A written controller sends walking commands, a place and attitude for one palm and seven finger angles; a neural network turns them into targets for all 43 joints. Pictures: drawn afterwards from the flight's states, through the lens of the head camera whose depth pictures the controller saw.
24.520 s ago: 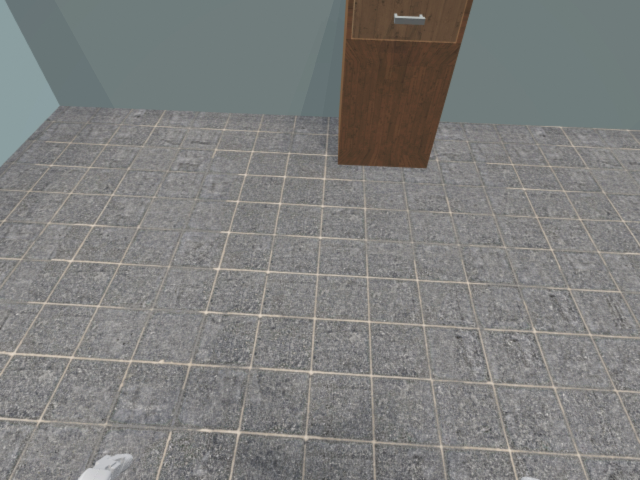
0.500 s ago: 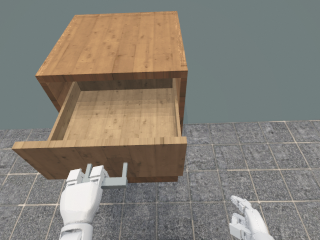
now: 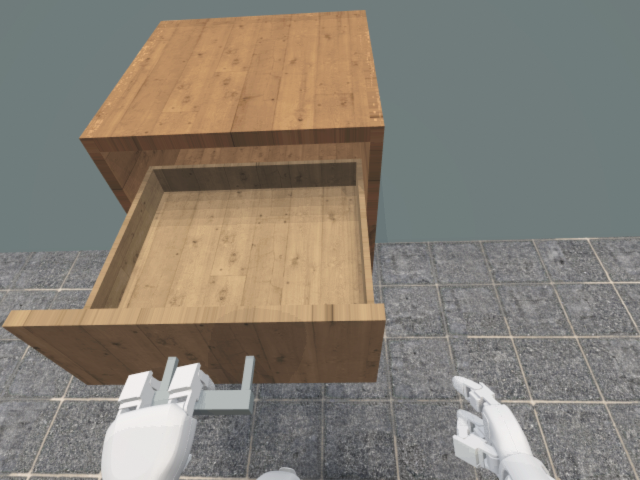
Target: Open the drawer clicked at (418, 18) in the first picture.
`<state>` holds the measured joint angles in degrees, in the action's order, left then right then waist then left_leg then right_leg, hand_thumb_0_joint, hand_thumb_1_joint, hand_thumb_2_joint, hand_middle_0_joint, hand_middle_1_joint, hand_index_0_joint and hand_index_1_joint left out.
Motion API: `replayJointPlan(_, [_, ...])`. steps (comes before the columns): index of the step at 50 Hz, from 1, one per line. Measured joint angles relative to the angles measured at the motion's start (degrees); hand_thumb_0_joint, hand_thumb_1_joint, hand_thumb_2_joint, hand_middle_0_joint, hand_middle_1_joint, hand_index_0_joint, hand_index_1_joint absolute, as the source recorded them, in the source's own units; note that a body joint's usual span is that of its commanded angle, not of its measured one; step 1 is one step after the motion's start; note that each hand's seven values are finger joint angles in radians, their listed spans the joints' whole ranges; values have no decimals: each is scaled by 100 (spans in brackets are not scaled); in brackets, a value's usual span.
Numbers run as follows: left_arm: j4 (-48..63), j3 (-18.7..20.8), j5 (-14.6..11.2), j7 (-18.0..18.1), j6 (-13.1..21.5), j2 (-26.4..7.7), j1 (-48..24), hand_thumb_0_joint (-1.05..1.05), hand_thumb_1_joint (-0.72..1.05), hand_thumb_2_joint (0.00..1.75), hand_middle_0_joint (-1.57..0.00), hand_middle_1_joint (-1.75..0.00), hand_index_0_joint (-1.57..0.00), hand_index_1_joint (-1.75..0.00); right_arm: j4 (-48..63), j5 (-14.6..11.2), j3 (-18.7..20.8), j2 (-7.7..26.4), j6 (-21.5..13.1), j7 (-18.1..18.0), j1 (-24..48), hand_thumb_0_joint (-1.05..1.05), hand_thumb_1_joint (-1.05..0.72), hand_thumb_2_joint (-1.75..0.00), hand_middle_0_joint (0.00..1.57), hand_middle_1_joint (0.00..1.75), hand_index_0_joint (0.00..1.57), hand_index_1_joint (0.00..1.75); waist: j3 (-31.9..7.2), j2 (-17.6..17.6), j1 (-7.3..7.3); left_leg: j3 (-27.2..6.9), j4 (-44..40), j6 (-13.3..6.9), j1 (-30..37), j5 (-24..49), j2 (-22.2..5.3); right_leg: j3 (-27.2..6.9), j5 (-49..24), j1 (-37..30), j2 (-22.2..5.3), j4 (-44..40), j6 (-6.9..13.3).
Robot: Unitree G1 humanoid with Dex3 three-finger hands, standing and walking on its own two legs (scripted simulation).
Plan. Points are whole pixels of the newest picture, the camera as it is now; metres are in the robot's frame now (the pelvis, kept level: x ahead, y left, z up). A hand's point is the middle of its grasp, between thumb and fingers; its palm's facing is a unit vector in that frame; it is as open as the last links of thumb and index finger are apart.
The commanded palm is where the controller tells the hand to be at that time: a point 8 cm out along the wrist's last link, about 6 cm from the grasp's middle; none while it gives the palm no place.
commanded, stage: pull the drawer open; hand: left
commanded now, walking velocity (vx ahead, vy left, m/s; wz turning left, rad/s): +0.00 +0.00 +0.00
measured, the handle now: (206, 384) +0.22 +0.17 +0.02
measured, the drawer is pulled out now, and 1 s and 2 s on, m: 0.30 0.30 0.30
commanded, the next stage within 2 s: open the thumb to release the handle in 0.42 s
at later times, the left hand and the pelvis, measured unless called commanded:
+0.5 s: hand (177, 450) +0.16 +0.19 +0.00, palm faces -0.01 -0.20 -0.98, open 5.9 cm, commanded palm +0.14 +0.20 +0.05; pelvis +0.01 +0.01 -0.01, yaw -1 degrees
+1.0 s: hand (168, 443) +0.16 +0.20 -0.01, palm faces +0.00 -0.12 -0.99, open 11.9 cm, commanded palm +0.13 +0.20 +0.05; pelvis +0.00 -0.01 +0.00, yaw +0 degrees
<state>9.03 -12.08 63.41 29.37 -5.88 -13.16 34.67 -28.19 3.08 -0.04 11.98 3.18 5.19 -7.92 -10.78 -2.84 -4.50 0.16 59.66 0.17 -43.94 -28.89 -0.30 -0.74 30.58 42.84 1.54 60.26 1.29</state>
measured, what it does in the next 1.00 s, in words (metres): stands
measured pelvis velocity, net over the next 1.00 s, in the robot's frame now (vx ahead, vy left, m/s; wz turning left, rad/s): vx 0.00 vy -0.01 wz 0.00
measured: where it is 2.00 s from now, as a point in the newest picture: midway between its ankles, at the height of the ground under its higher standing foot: outside the picture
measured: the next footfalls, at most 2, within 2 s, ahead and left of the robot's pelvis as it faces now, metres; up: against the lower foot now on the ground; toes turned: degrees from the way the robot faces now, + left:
none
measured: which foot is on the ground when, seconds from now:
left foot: down 0.00-1.00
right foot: down 0.00-1.00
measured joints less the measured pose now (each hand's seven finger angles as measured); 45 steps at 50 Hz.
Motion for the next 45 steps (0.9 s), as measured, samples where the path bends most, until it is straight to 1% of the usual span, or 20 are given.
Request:
replayJointPlan(7, [197, 68, -45, -100, 5, 5, 156, 2, 76, 81, -24, -131, -34, -127, 135, -21, -63, -10, -33, 51, -74, 2, -90, -90, 20, 30, 20, 30, -48, 14, 33, 11, 94, 6, -76, -60, -22, -12, 46, 83, 24, 87, 8])
replayJointPlan(15, [470, 142, -69, -118, 127, -16, 528, 2, 77, 80, -23, -130, -32, -124, 256, 3, -57, 56, -62, 105, -179, 2, -90, -90, 20, 30, 20, 30, -89, 10, 97, 53, 170, -14, -130, -164, -46, -57, 116, 143, 48, 137, -15])
replayJointPlan(22, [636, 138, -11, -5, 267, -5, 686, 2, 77, 82, -22, -131, -32, -125, 280, 36, -17, 104, -88, 108, -204, 2, -90, -90, 20, 30, 20, 30, -98, 12, 46, 55, 295, -38, -308, -240, -35, -59, 182, 306, 39, 234, -42])
replayJointPlan(26, [699, 108, 10, 16, 291, 5, 736, 2, 76, 82, -22, -131, -32, -125, 281, 43, -23, 89, -101, 112, -196, 2, -90, -90, 20, 30, 20, 30, -132, -6, 12, 46, 357, -49, -394, -276, -25, -50, 215, 378, 30, 280, -54])
replayJointPlan(27, [628, 155, 46, 70, 393, -50, 689, 2, 76, 82, -23, -131, -32, -125, 254, 36, -30, 68, -101, 73, -179, 2, -90, -90, 20, 30, 20, 30, -129, 16, -14, 59, 364, -47, -403, -282, -24, -63, 223, 397, 29, 299, -56])
replayJointPlan(29, [405, 270, 211, 278, 596, -286, 493, 2, 77, 83, -26, -132, -33, -127, 169, 89, -59, 29, -68, -27, -116, 1, -90, -90, 20, 30, 20, 30, -124, 71, -59, 71, 396, -32, -455, -290, -20, -75, 243, 467, 25, 365, -49])
replayJointPlan(31, [268, 340, 256, 373, 624, -458, 301, 1, 76, 83, -29, -132, -33, -128, 95, 96, -74, 4, -47, -68, -36, 1, -90, -90, 20, 30, 20, 30, -102, 79, -67, 50, 446, -15, -506, -296, -20, -53, 260, 514, 26, 420, -33])
replayJointPlan(32, [217, 352, 204, 376, 577, -482, 228, 1, 74, 83, -30, -132, -34, -129, 70, 78, -69, -4, -38, -79, 2, 1, -90, -90, 20, 30, 20, 30, -74, 54, -55, 31, 459, -10, -502, -296, -22, -34, 261, 500, 29, 422, -26])
replayJointPlan(36, [133, 274, -160, 236, 145, -315, 124, 1, 63, 78, -35, -132, -36, -130, 31, -12, -19, -15, 28, -148, 36, 2, -90, -90, 20, 30, 20, 30, 9, -77, 12, -42, 341, -8, -323, -238, -25, 35, 195, 275, 33, 249, -24])
replayJointPlan(38, [111, 210, -251, 181, 17, -222, 135, 1, 54, 74, -36, -131, -37, -130, 16, -33, -17, -8, 53, -204, -7, 2, -90, -90, 20, 30, 20, 30, 9, -79, 31, -52, 208, -4, -198, -179, -20, 44, 140, 150, 28, 123, -18])
replayJointPlan(40, [55, 167, -250, 158, 5, -188, 128, 0, 43, 70, -36, -130, -36, -129, -3, -38, -36, 8, 64, -257, -50, 1, -90, -90, 20, 30, 20, 30, 8, -31, 39, -52, 80, 6, -96, -115, -15, 43, 90, 59, 22, 21, -8])
replayJointPlan(45, [-185, 256, -49, 237, 167, -341, -87, 0, 13, 57, -36, -127, -34, -127, -63, -2, -58, 71, 46, -316, -59, 1, -90, -90, 20, 30, 20, 30, 55, 122, 38, -70, -53, 62, -9, -12, -28, 59, 17, -3, 35, -58, 46])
